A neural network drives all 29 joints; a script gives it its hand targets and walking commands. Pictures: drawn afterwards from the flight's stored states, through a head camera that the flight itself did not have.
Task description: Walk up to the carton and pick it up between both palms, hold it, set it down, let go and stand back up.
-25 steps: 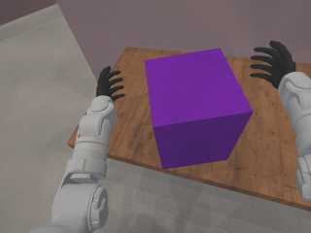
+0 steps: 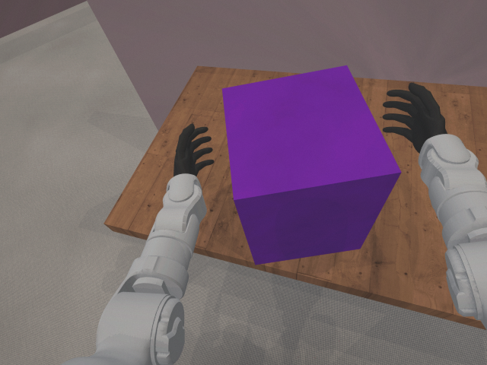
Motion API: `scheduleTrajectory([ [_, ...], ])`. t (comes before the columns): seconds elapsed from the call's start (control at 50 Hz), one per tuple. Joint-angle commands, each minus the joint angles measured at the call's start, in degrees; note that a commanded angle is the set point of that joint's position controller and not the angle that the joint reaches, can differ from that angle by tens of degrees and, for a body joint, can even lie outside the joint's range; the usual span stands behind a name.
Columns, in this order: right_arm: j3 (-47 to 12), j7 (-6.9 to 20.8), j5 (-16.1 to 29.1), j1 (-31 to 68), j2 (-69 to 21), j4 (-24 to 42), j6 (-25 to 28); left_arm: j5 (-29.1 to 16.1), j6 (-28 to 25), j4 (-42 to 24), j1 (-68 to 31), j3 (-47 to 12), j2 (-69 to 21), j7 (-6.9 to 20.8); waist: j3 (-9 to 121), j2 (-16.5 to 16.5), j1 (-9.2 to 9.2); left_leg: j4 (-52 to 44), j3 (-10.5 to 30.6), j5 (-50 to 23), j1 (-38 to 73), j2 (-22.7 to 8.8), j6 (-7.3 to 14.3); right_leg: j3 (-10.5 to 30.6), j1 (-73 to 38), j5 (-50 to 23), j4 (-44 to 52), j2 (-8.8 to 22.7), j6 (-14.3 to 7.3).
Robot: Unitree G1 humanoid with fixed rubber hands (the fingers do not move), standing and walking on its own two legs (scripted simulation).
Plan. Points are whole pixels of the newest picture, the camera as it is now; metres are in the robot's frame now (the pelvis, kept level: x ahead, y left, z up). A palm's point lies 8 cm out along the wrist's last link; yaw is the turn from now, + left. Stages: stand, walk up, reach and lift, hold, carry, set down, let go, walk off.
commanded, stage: reach and lift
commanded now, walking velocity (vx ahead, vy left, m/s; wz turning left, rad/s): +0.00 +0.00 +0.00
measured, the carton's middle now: (296, 175) +0.45 +0.03 +0.03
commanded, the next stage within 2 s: none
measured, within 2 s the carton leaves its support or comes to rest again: neither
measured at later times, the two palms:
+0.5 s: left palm (203, 168) +0.40 +0.18 +0.08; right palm (393, 137) +0.49 -0.11 +0.09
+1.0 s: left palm (204, 167) +0.41 +0.18 +0.08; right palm (394, 138) +0.49 -0.11 +0.09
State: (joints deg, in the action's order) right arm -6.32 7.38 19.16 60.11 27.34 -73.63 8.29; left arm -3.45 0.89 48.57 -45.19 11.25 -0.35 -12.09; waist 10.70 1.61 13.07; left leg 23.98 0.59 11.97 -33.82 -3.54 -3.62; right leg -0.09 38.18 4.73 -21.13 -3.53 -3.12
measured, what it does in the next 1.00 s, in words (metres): stands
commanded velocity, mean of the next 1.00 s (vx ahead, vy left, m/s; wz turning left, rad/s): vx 0.00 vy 0.00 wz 0.00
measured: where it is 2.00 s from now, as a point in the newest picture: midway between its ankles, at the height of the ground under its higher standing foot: outside the picture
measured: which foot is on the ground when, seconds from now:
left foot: down 0.00-1.00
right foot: down 0.00-1.00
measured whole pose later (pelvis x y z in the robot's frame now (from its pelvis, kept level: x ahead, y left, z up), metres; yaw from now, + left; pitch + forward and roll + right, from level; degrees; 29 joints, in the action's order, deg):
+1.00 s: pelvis +0.00 +0.00 +0.00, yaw +0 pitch +18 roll +0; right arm 0.8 0.1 10.8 59.4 16.0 -69.8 5.7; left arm 4.9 -0.6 47.9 -46.9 17.5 -6.2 -15.3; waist 7.5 1.7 10.7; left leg 23.2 0.5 11.9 -29.1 -4.3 -4.0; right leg -0.3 33.0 4.7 -19.9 -4.2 -3.6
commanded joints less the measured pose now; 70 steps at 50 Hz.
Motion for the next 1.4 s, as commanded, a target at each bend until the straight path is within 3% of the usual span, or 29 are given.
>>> scheduleTrajectory([
  [0.0,-0.35,-0.56,1.25,27.46,7.59,9.81,2.13,-0.56,-3.63,-10.81,-21.47,0.26,6.58,-0.45,43.46,-12.82,-0.32,-0.54,-5.28,-21.43,-2.06,3.22,-0.09,1.07,-45.76,-30.16,-7.29,0.23,4.62],
  [0.1,0.72,-1.4,-0.12,27.16,5.88,10.35,1.74,1.14,-3.74,-9.8,-21.41,0.71,5.69,0.15,42.83,-10.56,-0.5,-0.57,-5.64,-20.77,-1.87,3.48,-0.57,1.24,-45.61,-29.39,-6.78,0.62,4.41],
  [0.16,2.0,-2.4,-1.27,26.85,4.92,10.67,1.56,1.57,-3.3,-10.45,-21.6,1.26,5.01,0.19,42.97,-11.08,-1.25,-1.18,-5.5,-20.55,-1.91,3.26,-0.35,1.0,-46.36,-30.16,-6.55,0.43,4.44],
  [0.2,1.95,-2.52,-2.0,28.96,1.93,13.56,1.43,1.6,-4.21,-11.38,-23.23,1.91,3.4,-0.1,44.11,-12.89,-0.16,-1.24,-5.73,-18.74,-3.25,3.66,0.46,1.44,-46.34,-27.79,-6.45,0.78,4.92],
  [0.22,2.93,-2.59,-3.13,27.93,1.0,12.64,0.96,2.1,-4.4,-10.95,-23.38,1.65,2.8,-0.19,43.22,-12.03,-0.94,-1.83,-5.53,-18.33,-2.44,3.47,0.31,1.57,-46.62,-26.95,-6.05,0.94,4.78],
  [0.28,4.31,-3.25,-5.55,27.95,-2.05,10.96,-0.49,3.72,-3.67,-8.33,-22.83,2.95,0.99,-0.33,37.26,-13.44,-1.17,-3.06,-5.42,-13.37,-2.87,3.37,1.23,1.68,-44.74,-20.84,-4.7,1.4,4.63],
  [0.34,6.69,-4.39,-7.68,27.35,-2.59,12.49,-0.08,5.93,-3.08,-10.2,-23.18,3.96,0.93,-1.2,38.87,-10.74,-1.19,-2.65,-5.76,-15.64,-0.39,3.48,0.5,1.71,-45.07,-20.85,-4.13,1.28,4.26],
  [0.4,8.18,-6.1,-9.2,27.78,-3.21,13.9,-0.52,7.88,-2.32,-10.95,-23.82,6.01,0.7,-1.78,38.99,-10.83,-1.74,-3.11,-6.12,-14.82,-0.19,3.8,0.41,1.61,-47.22,-23.69,-4.69,1.07,4.69],
  [0.48,8.56,-6.82,-9.61,27.79,-4.07,13.98,-0.98,8.28,-1.56,-11.68,-24.3,5.55,-0.74,-2.52,39.58,-9.28,-1.81,-2.65,-6.28,-15.24,2.23,3.53,0.15,1.5,-46.04,-21.78,-4.27,0.66,4.16],
  [0.62,6.23,-7.12,-6.67,27.19,-5.52,12.39,-1.74,7.95,-1.19,-10.51,-24.19,3.88,-1.89,-2.75,35.78,-7.36,-1.71,-2.35,-5.91,-16.46,3.54,3.35,-0.02,1.32,-44.3,-20.75,-3.61,0.75,3.5],
  [0.7,6.36,-7.11,-6.8,26.94,-5.11,12.93,-1.26,7.28,-1.81,-10.38,-24.0,2.74,-3.02,-3.16,36.49,-7.64,-2.28,-1.35,-5.48,-18.24,5.14,3.05,-0.58,0.83,-43.03,-21.17,-3.89,0.1,3.19],
  [0.8,5.66,-7.68,-6.94,26.57,-6.63,12.56,-1.63,6.94,-2.38,-9.72,-23.61,3.47,-2.8,-2.8,35.55,-9.69,-2.38,-1.34,-5.56,-17.83,4.01,3.18,0.34,1.47,-44.17,-24.97,-4.05,0.54,3.81],
  [0.86,5.96,-7.45,-6.97,26.82,-6.79,14.65,-0.51,8.09,-3.42,-10.54,-24.11,3.88,-2.61,-2.49,38.47,-6.9,-1.92,-1.34,-5.43,-18.91,3.44,3.47,-0.15,1.43,-45.8,-26.56,-4.68,1.02,3.92],
  [0.92,7.47,-7.37,-8.38,25.11,-7.07,12.4,-0.8,8.57,-3.61,-9.94,-23.23,3.42,-4.84,-2.5,35.91,-7.95,-3.42,-1.54,-5.0,-19.18,5.84,2.99,-0.52,0.78,-43.0,-24.94,-4.01,0.32,3.58],
  [1.0,7.58,-7.06,-9.31,26.1,-8.3,12.34,-0.43,9.28,-3.75,-9.83,-22.94,4.01,-5.6,-2.53,35.09,-9.01,-2.69,-1.78,-5.15,-19.54,5.79,3.07,0.19,1.06,-43.39,-24.31,-3.05,0.35,3.47],
  [1.04,7.58,-6.82,-9.18,26.91,-8.28,13.88,0.03,9.68,-3.95,-9.35,-23.01,4.8,-4.49,-2.55,37.78,-8.06,-1.46,-2.02,-5.71,-18.75,4.43,3.11,0.51,1.48,-44.64,-24.59,-3.68,0.65,3.53],
  [1.08,8.09,-7.18,-9.67,26.13,-8.38,13.88,0.33,10.11,-4.18,-11.09,-23.02,5.29,-4.41,-2.62,38.75,-7.74,-1.88,-1.65,-6.1,-20.34,4.84,3.2,0.14,1.18,-45.71,-27.97,-4.29,0.66,3.92],
  [1.1,8.29,-7.04,-9.78,26.34,-8.85,13.25,0.17,10.58,-4.29,-10.84,-23.86,5.06,-5.29,-2.57,38.49,-6.91,-2.08,-1.53,-5.85,-20.5,4.96,3.05,-0.13,1.22,-45.36,-26.97,-4.29,0.69,3.65],
  [1.12,8.55,-7.01,-10.19,26.49,-9.35,13.06,-0.12,10.17,-4.31,-10.34,-23.68,4.91,-5.88,-2.31,37.33,-8.21,-2.56,-1.79,-5.74,-19.72,5.13,3.1,0.11,1.07,-44.87,-25.94,-3.69,0.64,3.84],
  [1.2,8.3,-6.7,-10.93,25.61,-11.63,13.1,-0.16,11.14,-4.93,-9.59,-22.28,5.43,-7.35,-2.2,35.8,-9.48,-1.99,-1.87,-5.53,-19.79,5.65,3.18,0.59,0.82,-44.24,-24.97,-3.19,0.55,3.71],
  [1.22,9.65,-6.9,-11.82,25.54,-10.38,13.53,-0.17,11.19,-4.93,-9.33,-22.8,5.8,-6.15,-2.22,36.65,-9.51,-2.76,-2.12,-5.82,-18.27,5.53,3.15,0.69,1.16,-44.11,-23.56,-2.89,0.72,3.75],
  [1.28,10.91,-6.84,-13.3,25.68,-12.06,14.36,-0.01,11.61,-5.1,-10.58,-23.53,5.52,-7.51,-2.29,36.32,-8.22,-2.78,-2.37,-5.81,-17.89,6.39,3.08,0.64,0.81,-42.79,-21.23,-2.38,0.82,3.54],
  [1.3,10.41,-6.59,-13.53,26.43,-13.01,15.37,0.08,12.12,-5.25,-11.01,-24.13,5.94,-7.39,-2.28,36.66,-7.93,-1.64,-2.25,-6.16,-18.18,6.14,3.29,0.78,0.82,-42.85,-20.52,-2.2,0.88,3.47],
  [1.38,11.85,-6.07,-15.21,23.76,-15.78,12.81,-0.79,14.2,-4.51,-10.34,-22.27,7.3,-9.18,-1.48,32.35,-8.82,-2.59,-3.44,-6.34,-17.26,5.92,3.55,1.58,1.16,-43.85,-21.28,-1.52,1.37,3.88],
])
